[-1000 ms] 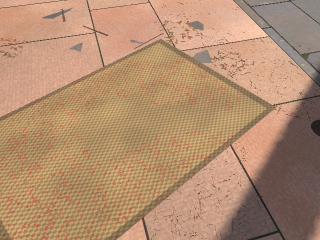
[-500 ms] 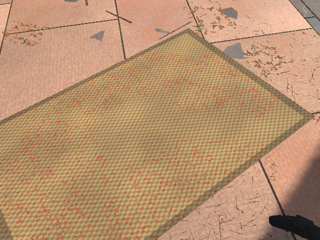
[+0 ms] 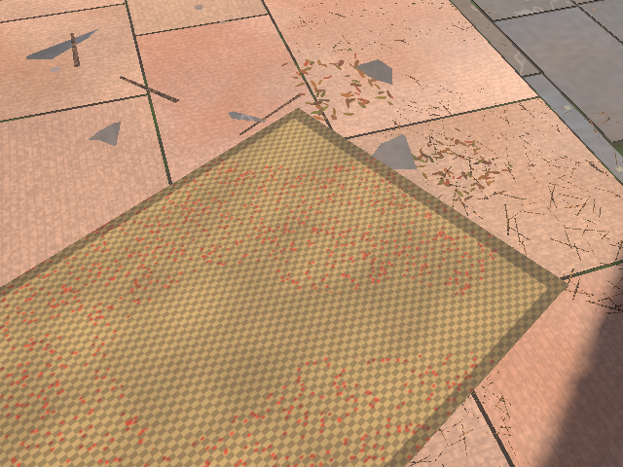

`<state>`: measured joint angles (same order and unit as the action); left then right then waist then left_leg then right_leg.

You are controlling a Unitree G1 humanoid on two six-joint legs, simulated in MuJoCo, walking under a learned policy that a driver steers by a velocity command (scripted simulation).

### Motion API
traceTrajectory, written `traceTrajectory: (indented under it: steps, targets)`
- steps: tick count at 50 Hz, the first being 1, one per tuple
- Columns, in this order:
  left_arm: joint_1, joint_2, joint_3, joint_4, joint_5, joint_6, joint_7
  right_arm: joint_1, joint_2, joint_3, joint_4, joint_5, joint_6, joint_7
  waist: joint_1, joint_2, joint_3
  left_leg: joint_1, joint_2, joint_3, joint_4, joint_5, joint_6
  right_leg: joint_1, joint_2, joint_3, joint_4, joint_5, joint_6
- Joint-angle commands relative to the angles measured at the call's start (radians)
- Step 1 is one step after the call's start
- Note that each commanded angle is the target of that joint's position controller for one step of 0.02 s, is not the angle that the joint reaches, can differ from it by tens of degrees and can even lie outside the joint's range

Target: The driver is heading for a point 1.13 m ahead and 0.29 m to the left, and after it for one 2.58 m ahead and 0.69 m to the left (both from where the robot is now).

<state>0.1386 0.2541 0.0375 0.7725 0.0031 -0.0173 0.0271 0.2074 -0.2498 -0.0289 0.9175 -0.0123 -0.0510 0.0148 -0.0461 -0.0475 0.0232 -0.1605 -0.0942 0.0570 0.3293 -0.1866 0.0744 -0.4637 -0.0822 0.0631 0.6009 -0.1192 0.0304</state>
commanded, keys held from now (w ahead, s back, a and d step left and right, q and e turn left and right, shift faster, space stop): no key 0.86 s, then w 0.14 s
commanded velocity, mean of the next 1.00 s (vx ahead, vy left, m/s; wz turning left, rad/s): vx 0.04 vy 0.00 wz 0.00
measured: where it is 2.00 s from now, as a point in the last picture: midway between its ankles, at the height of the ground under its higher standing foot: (336, 408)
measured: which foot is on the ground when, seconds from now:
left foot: down 0.00-1.00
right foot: up 0.00-0.02, down 0.04-1.00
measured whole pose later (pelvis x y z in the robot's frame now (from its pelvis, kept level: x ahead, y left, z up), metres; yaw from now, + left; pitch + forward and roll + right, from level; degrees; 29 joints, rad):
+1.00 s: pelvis +0.05 -0.03 -0.01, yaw +0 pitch -2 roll +0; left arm 0.17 0.23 0.05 1.10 -0.01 0.00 0.02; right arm 0.33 -0.22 -0.02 1.09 0.01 -0.02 -0.04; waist -0.02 0.01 0.01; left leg -0.09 0.00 0.03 0.48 -0.37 0.03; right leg -0.32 0.01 -0.02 0.68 -0.37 -0.03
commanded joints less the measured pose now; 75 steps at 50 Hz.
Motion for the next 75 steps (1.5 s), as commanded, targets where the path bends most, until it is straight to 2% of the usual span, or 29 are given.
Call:
traceTrajectory:
  steps: [1,2,3,4,5,6,9,13,19,43,44,45,47,48,49,50,52,54,55,57,58,59,60,61,63,65,67,70,75]
  targets:
    - [0.040,0.102,0.031,-0.039,0.010,-0.010,0.003,-0.034,-0.135,-0.021,-0.038,0.017,0.006,-0.008,0.060,0.098,-0.075,-0.034,0.261,-0.152,0.008,0.293,0.097,0.219,0.020,-0.023,-0.171,0.085,-0.030]
    - [0.049,0.137,0.039,-0.037,0.018,-0.014,0.008,0.006,-0.104,-0.009,-0.030,0.009,0.004,-0.010,0.052,0.053,-0.091,-0.059,0.215,-0.141,0.055,0.223,0.047,0.307,-0.026,0.028,-0.212,0.290,-0.050]
    - [0.044,0.193,0.049,-0.044,0.018,-0.010,0.014,0.087,-0.094,-0.006,-0.020,-0.013,-0.003,-0.008,-0.005,-0.030,-0.127,-0.119,0.143,-0.102,0.102,0.079,0.003,0.408,-0.098,0.090,-0.155,0.478,-0.090]
    - [0.023,0.159,0.042,-0.030,0.011,-0.001,0.013,0.140,-0.064,0.001,-0.003,-0.010,-0.004,-0.010,-0.034,-0.114,-0.158,-0.145,0.108,-0.071,0.083,-0.056,-0.032,0.431,-0.118,0.117,-0.133,0.423,-0.147]
    - [-0.009,0.098,0.032,-0.032,0.002,0.005,0.004,0.083,-0.080,0.004,-0.007,-0.007,0.005,-0.013,-0.005,-0.091,-0.142,-0.097,0.112,-0.063,0.057,-0.049,-0.046,0.375,-0.075,0.095,-0.137,0.282,-0.133]
    - [-0.023,0.079,0.027,-0.035,0.003,0.008,-0.003,0.036,-0.113,-0.003,-0.007,0.001,0.016,-0.017,0.020,-0.043,-0.104,-0.111,0.110,-0.061,0.064,-0.036,-0.046,0.349,-0.033,0.062,-0.137,0.234,-0.105]
    - [-0.006,0.108,0.034,-0.001,0.005,-0.007,-0.010,0.019,-0.124,-0.006,-0.002,0.001,0.044,-0.027,0.025,-0.019,-0.088,-0.085,0.122,-0.070,0.079,0.053,-0.040,0.336,-0.008,0.038,-0.120,0.292,-0.085]
    - [-0.012,0.101,0.032,0.038,0.002,-0.012,-0.009,0.014,-0.122,-0.008,0.021,0.008,0.053,-0.032,0.026,0.007,-0.102,-0.036,0.132,-0.072,0.101,0.149,-0.042,0.342,-0.001,0.027,-0.101,0.370,-0.092]
    - [-0.036,0.100,0.033,0.093,-0.001,-0.002,-0.005,0.008,-0.114,-0.009,0.058,0.010,0.066,-0.038,0.026,0.041,-0.078,-0.024,0.134,-0.070,0.092,0.128,-0.047,0.334,0.014,0.013,-0.108,0.307,-0.093]
    - [-0.044,0.079,0.024,0.273,-0.001,0.027,0.013,0.092,-0.069,0.012,0.152,0.003,0.039,-0.048,0.042,0.048,0.016,-0.102,0.136,-0.068,0.013,-0.074,-0.047,0.322,0.049,-0.008,-0.175,0.056,-0.063]
    - [-0.028,0.071,0.021,0.286,-0.001,0.028,0.013,0.117,-0.065,0.012,0.163,0.005,0.039,-0.049,0.040,0.057,-0.002,-0.096,0.133,-0.069,-0.003,-0.181,-0.040,0.325,0.065,-0.026,-0.168,-0.055,-0.063]
    - [-0.026,0.074,0.023,0.290,-0.005,0.029,0.014,0.126,-0.083,0.005,0.164,0.011,0.041,-0.052,0.037,0.078,0.019,-0.109,0.140,-0.089,-0.021,-0.318,-0.020,0.291,0.094,-0.055,-0.135,-0.201,-0.061]
    - [-0.062,0.079,0.026,0.276,-0.008,0.017,0.010,0.144,-0.140,-0.016,0.148,0.022,0.040,-0.058,0.012,0.154,0.088,-0.110,0.237,-0.234,-0.108,-0.594,0.058,0.132,0.135,-0.109,-0.004,-0.378,-0.060]
    - [-0.095,0.066,0.023,0.257,-0.011,0.001,0.002,0.150,-0.179,-0.031,0.144,0.029,0.031,-0.059,0.003,0.208,0.128,-0.098,0.344,-0.364,-0.174,-0.655,0.113,0.056,0.121,-0.127,0.109,-0.318,-0.062]
    - [-0.110,0.063,0.022,0.245,-0.017,-0.014,-0.006,0.149,-0.192,-0.041,0.141,0.032,0.020,-0.060,0.001,0.215,0.166,-0.084,0.424,-0.450,-0.209,-0.634,0.158,-0.021,0.072,-0.096,0.188,-0.285,-0.072]
    - [-0.118,0.067,0.025,0.240,-0.024,-0.027,-0.014,0.154,-0.171,-0.040,0.139,0.027,0.008,-0.059,-0.001,0.203,0.187,-0.030,0.456,-0.478,-0.213,-0.560,0.175,-0.108,0.038,-0.070,0.252,-0.323,-0.079]
    - [-0.117,0.065,0.026,0.231,-0.038,-0.049,-0.028,0.159,-0.140,-0.039,0.131,0.033,-0.008,-0.051,0.005,0.172,0.187,0.084,0.438,-0.425,-0.180,-0.411,0.154,-0.193,-0.004,-0.049,0.220,-0.365,-0.092]
    - [-0.111,0.052,0.025,0.233,-0.039,-0.066,-0.038,0.147,-0.145,-0.043,0.122,0.042,-0.009,-0.042,0.019,0.153,0.150,0.055,0.367,-0.300,-0.139,-0.290,0.112,-0.043,0.021,-0.107,0.045,-0.296,-0.090]
    - [-0.051,0.043,0.028,0.258,-0.038,-0.069,-0.041,0.128,-0.156,-0.045,0.116,0.044,-0.004,-0.038,0.053,0.152,0.120,-0.025,0.326,-0.237,-0.100,-0.251,0.095,0.119,0.060,-0.159,-0.042,-0.197,-0.082]
    - [0.156,0.079,0.054,0.335,-0.037,-0.060,-0.038,0.119,-0.157,-0.042,0.105,0.037,-0.003,-0.033,0.136,0.130,0.032,-0.171,0.256,-0.157,0.058,-0.061,0.063,0.437,0.128,-0.183,-0.086,-0.113,-0.075]
    - [0.283,0.145,0.074,0.357,-0.033,-0.061,-0.030,0.081,-0.109,-0.027,0.083,0.032,-0.010,-0.030,0.193,-0.027,-0.014,-0.275,0.173,-0.051,0.363,0.021,0.003,0.566,-0.022,0.042,-0.196,-0.191,-0.131]
    - [0.411,0.247,0.089,0.372,-0.027,-0.067,-0.035,0.083,-0.026,-0.008,0.034,0.029,-0.029,-0.034,0.202,-0.301,-0.103,-0.511,0.037,-0.004,0.715,-0.301,-0.058,0.718,-0.272,0.546,-0.387,-0.316,-0.293]
    - [0.349,0.168,0.056,0.366,-0.012,-0.087,-0.043,0.048,-0.070,-0.021,0.021,0.052,-0.045,-0.032,0.166,-0.160,-0.068,-0.591,0.077,-0.150,0.904,-0.368,-0.039,0.663,-0.317,0.648,-0.423,-0.393,-0.322]
    - [0.257,0.130,0.041,0.335,-0.013,-0.101,-0.045,0.031,-0.086,-0.025,0.011,0.073,-0.058,-0.023,0.127,-0.100,0.012,-0.657,0.130,-0.170,0.956,-0.280,-0.006,0.602,-0.299,0.533,-0.417,-0.381,-0.294]
    - [0.152,0.085,0.019,0.296,-0.010,-0.108,-0.055,0.023,-0.100,-0.038,0.020,0.057,-0.065,-0.020,0.081,-0.020,0.064,-0.627,0.207,-0.139,0.878,-0.103,0.016,0.498,-0.219,0.318,-0.440,-0.219,-0.234]
    - [0.167,0.060,0.006,0.297,-0.002,-0.100,-0.052,0.030,-0.096,-0.049,0.025,0.045,-0.052,-0.013,0.062,-0.038,0.058,-0.541,0.230,-0.111,0.791,-0.030,0.004,0.444,-0.152,0.169,-0.458,-0.047,-0.200]
    - [0.216,0.082,0.005,0.309,0.000,-0.095,-0.039,-0.006,-0.072,-0.048,0.012,0.037,-0.037,-0.009,0.064,-0.020,0.063,-0.552,0.229,-0.080,0.724,0.012,-0.028,0.441,-0.138,0.107,-0.473,0.090,-0.213]
    - [0.235,0.110,0.008,0.303,0.002,-0.086,-0.020,-0.138,-0.045,-0.039,-0.043,0.032,-0.031,-0.009,0.082,0.001,0.090,-0.584,0.223,-0.063,0.534,0.106,-0.063,0.424,-0.133,0.053,-0.498,0.158,-0.222]
    - [0.307,0.117,0.016,0.310,-0.010,-0.078,-0.010,-0.306,-0.035,-0.024,-0.098,0.039,-0.036,0.012,0.121,-0.012,0.125,-0.504,0.175,-0.020,0.290,0.241,-0.055,0.428,-0.130,-0.017,-0.524,0.150,-0.214]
